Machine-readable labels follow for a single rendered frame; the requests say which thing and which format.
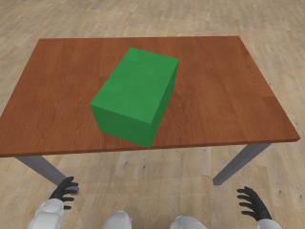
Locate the right robot thigh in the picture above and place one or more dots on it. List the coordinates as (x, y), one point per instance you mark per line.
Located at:
(187, 223)

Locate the table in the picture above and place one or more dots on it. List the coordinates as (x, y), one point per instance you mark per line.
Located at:
(220, 98)

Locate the robot left forearm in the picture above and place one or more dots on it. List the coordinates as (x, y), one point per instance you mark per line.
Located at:
(49, 215)

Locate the robot right hand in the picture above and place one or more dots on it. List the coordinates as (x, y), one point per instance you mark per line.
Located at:
(260, 211)

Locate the robot right forearm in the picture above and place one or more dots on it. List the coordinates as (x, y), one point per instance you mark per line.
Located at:
(267, 224)

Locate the robot left hand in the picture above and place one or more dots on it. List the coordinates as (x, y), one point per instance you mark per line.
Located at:
(60, 191)

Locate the carton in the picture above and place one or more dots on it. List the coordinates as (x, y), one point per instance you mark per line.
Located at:
(131, 103)

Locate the robot thigh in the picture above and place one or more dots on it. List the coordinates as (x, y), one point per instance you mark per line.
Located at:
(187, 223)
(118, 220)

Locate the left robot thigh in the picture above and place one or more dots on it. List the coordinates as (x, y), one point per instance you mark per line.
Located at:
(118, 220)

